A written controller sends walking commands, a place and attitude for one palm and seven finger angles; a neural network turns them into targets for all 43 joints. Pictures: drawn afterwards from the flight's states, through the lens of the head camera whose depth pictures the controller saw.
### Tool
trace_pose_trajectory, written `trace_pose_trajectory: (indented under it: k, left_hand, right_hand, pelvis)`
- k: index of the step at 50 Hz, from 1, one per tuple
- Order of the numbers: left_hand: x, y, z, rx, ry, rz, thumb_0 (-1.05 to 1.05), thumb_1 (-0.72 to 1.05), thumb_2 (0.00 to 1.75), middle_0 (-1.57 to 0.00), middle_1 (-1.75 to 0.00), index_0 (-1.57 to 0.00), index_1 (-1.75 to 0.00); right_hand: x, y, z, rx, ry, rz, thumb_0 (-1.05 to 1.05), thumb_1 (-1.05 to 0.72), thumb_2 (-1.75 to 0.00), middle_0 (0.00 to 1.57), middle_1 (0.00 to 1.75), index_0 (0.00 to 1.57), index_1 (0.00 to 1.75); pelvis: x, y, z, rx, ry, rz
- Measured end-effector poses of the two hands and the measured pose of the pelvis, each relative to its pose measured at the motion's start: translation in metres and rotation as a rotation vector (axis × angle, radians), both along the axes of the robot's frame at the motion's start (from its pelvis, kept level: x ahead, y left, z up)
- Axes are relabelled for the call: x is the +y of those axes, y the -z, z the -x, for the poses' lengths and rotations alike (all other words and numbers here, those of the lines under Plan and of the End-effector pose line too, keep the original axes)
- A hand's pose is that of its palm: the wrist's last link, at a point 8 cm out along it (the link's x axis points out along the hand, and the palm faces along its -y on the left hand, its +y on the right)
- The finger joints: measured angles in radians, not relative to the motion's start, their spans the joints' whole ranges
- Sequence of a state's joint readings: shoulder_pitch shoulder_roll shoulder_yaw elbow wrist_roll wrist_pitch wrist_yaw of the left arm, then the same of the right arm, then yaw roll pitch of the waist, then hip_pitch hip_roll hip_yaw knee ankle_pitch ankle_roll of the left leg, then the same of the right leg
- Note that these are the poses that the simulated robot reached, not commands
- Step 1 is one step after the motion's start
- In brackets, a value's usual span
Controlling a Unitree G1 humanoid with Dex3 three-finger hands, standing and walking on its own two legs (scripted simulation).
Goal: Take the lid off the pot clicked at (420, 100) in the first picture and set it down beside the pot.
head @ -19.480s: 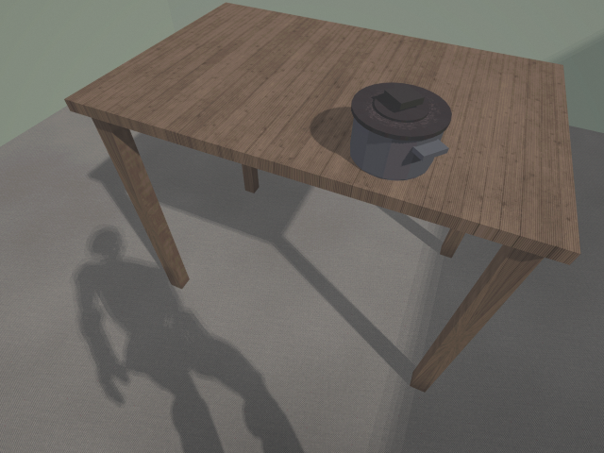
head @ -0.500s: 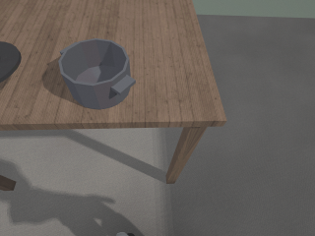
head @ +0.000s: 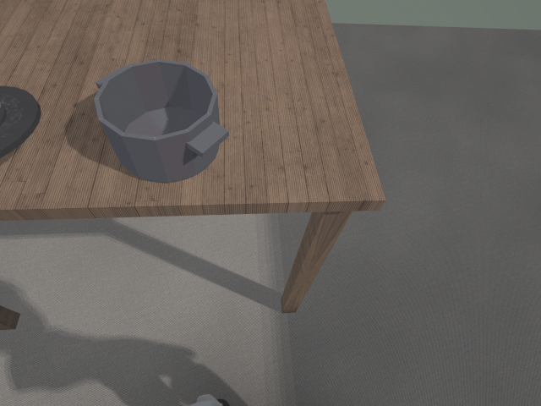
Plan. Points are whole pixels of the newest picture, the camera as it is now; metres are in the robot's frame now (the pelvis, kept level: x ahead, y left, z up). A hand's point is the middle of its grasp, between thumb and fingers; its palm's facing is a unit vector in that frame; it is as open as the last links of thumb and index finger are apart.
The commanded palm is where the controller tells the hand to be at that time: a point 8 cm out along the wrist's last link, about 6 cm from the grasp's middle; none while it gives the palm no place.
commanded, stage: lower the lid onto the table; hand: left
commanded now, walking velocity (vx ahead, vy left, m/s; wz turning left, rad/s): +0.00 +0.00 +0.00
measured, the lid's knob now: out of the picture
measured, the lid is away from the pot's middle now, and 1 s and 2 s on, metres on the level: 0.25 0.24 0.24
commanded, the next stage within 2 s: open the fingers wide in 0.66 s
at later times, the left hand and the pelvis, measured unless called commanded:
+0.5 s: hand out of the picture +0.47 +0.34 +0.13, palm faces -0.47 -0.24 -0.85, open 6.4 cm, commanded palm +0.53 +0.35 +0.21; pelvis -0.01 +0.00 -0.01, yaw +0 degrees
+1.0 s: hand out of the picture +0.47 +0.35 +0.12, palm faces -0.42 -0.16 -0.89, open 6.4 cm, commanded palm +0.49 +0.34 +0.19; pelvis +0.00 +0.01 -0.01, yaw -1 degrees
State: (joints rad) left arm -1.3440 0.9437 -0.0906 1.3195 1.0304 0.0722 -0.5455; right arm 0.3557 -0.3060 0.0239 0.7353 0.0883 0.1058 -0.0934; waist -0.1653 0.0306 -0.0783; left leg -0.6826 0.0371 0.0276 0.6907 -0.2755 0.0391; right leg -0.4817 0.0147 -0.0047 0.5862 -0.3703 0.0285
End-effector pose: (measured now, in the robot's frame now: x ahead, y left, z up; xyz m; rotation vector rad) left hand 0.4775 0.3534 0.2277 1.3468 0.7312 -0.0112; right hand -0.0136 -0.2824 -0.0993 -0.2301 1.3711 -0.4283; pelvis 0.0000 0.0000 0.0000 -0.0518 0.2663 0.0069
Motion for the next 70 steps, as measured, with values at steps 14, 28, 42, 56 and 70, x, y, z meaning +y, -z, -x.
trace_pose_trajectory:
  k: [14,28,42,56,70]
  left_hand:
    - [-0.002,0.02,0.003,0.036,0.025,-0.002,0.0,0.23,0.91,-0.48,-0.94,-0.8,-1.08]
    - [-0.011,0.041,-0.009,0.046,0.066,0.019,0.0,0.23,0.91,-0.48,-0.94,-0.8,-1.08]
    - [-0.002,0.051,-0.011,0.006,0.107,-0.036,0.0,0.23,0.9,-0.48,-0.95,-0.81,-1.09]
    - [-0.003,0.052,0.015,-0.028,0.203,-0.036,-0.03,0.26,0.85,-0.47,-0.95,-0.73,-1.07]
    - [-0.003,0.047,0.023,-0.028,0.208,-0.058,-0.01,0.2,0.81,-0.47,-0.92,-0.58,-0.96]
  right_hand:
    - [0.002,0.003,0.005,0.004,-0.007,0.013,0.01,-0.9,-0.9,0.21,0.3,0.2,0.3]
    - [0.005,0.004,0.016,0.023,0.02,0.028,0.0,-0.9,-0.9,0.21,0.3,0.2,0.3]
    - [0.013,0.006,0.029,0.087,0.053,0.0,0.0,-0.9,-0.9,0.21,0.3,0.2,0.3]
    - [0.011,0.01,-0.022,-0.02,-0.016,-0.009,0.0,-0.9,-0.9,0.21,0.3,0.2,0.3]
    - [0.008,0.01,-0.021,-0.03,-0.041,0.011,0.0,-0.9,-0.9,0.21,0.3,0.2,0.3]
  pelvis:
    - [0.002,0.004,0.006,0.009,-0.003,0.007]
    - [0.003,0.008,0.006,0.033,0.008,0.01]
    - [0.007,0.011,0.001,0.053,0.02,0.012]
    - [0.007,0.01,0.01,0.016,-0.001,0.016]
    - [0.008,0.012,0.019,0.007,-0.01,0.017]
